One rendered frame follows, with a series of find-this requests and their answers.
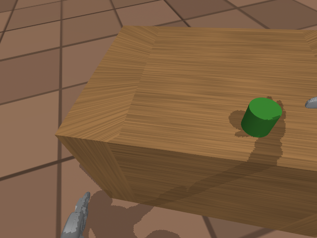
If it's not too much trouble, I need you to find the right robot hand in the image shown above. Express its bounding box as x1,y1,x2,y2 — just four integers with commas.
305,97,317,109

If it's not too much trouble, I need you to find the left robot hand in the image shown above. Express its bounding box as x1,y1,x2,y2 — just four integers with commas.
60,192,90,238

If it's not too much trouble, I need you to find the can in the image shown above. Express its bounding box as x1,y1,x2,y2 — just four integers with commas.
241,98,282,137

